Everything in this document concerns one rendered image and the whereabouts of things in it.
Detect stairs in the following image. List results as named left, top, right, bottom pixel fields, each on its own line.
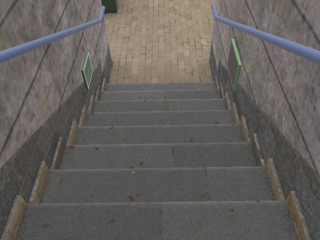
left=15, top=81, right=298, bottom=240

